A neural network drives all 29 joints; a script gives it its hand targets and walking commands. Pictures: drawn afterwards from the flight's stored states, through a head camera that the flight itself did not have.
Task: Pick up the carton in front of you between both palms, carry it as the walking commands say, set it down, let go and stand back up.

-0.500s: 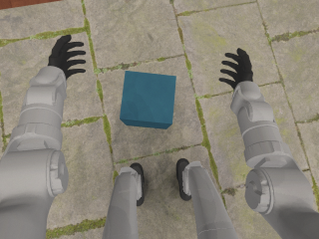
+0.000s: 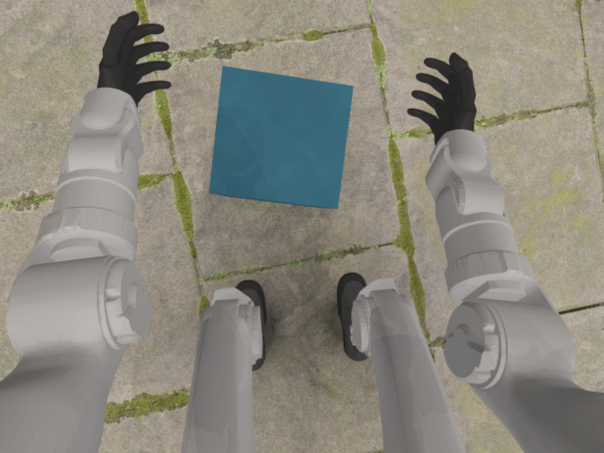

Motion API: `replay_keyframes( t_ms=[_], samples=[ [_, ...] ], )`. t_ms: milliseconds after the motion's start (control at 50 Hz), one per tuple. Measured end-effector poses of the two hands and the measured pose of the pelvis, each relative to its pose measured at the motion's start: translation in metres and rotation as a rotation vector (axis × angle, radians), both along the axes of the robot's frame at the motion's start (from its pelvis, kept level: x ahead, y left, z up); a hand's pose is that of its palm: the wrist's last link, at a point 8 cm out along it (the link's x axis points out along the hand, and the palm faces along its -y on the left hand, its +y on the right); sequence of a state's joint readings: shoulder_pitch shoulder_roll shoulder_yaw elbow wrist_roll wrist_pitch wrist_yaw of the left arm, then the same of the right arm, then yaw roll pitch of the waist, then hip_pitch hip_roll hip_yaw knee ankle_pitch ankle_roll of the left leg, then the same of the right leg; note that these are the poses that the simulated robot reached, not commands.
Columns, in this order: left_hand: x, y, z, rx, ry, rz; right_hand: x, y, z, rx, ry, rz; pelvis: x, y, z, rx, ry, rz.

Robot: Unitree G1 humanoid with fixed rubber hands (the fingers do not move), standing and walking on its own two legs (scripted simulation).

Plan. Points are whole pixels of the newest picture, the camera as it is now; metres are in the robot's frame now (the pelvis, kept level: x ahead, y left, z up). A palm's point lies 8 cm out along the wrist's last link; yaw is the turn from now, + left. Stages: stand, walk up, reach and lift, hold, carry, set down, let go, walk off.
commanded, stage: reach and lift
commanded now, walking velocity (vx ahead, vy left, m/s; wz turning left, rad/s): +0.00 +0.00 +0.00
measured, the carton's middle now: (280, 150) +0.49 +0.04 -0.44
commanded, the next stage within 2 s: none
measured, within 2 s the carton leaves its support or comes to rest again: leaves its support in 1.36 s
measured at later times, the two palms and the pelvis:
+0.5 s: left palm (175, 132) +0.50 +0.21 -0.35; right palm (392, 153) +0.47 -0.16 -0.35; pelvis -0.06 -0.01 -0.18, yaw -1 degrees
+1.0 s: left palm (190, 130) +0.51 +0.19 -0.37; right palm (385, 148) +0.48 -0.15 -0.36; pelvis -0.05 -0.01 -0.19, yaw -1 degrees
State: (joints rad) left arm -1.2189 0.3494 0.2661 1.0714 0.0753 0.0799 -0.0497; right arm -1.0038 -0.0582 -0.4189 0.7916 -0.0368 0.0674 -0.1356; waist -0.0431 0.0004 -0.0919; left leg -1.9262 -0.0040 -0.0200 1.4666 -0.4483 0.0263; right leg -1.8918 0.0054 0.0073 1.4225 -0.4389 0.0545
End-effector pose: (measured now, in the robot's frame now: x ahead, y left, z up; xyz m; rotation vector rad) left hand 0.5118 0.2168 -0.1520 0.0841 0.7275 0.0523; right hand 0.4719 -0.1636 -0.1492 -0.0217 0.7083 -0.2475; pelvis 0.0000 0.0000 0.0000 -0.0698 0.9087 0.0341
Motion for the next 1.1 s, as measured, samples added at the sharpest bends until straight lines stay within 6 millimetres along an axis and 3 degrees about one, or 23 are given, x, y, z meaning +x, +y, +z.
replay_keyframes(
  t_ms=[140, 280, 520, 600, 700, 1000, 1100],
  samples=[
    [-0.010, 0.005, -0.079, 0.017, -0.020, 0.017, -0.004, -0.001, -0.078, 0.005, -0.004, 0.021, -0.018, -0.010, -0.069, -0.001, -0.027, -0.007],
    [-0.009, 0.003, -0.128, 0.012, -0.033, 0.017, -0.005, -0.001, -0.129, 0.011, -0.001, 0.015, -0.041, -0.015, -0.125, -0.002, -0.125, -0.011],
    [-0.007, -0.008, -0.206, -0.003, 0.027, 0.006, -0.002, 0.005, -0.205, 0.011, 0.073, 0.033, -0.056, -0.010, -0.180, -0.006, -0.243, -0.016],
    [-0.005, -0.010, -0.228, -0.001, 0.015, -0.002, 0.008, -0.001, -0.217, 0.001, 0.056, 0.024, -0.054, -0.009, -0.192, -0.008, -0.262, -0.019],
    [0.000, -0.016, -0.236, 0.002, -0.009, -0.023, 0.013, -0.001, -0.224, 0.006, 0.047, 0.018, -0.050, -0.006, -0.200, -0.007, -0.280, -0.026],
    [-0.001, -0.028, -0.216, -0.005, 0.005, -0.030, 0.008, 0.014, -0.213, 0.029, 0.051, 0.042, -0.047, -0.010, -0.193, -0.006, -0.257, -0.018],
    [0.000, -0.038, -0.214, -0.012, 0.002, -0.050, 0.013, 0.034, -0.212, 0.054, 0.039, 0.083, -0.050, -0.011, -0.191, -0.004, -0.262, -0.019]
  ],
)
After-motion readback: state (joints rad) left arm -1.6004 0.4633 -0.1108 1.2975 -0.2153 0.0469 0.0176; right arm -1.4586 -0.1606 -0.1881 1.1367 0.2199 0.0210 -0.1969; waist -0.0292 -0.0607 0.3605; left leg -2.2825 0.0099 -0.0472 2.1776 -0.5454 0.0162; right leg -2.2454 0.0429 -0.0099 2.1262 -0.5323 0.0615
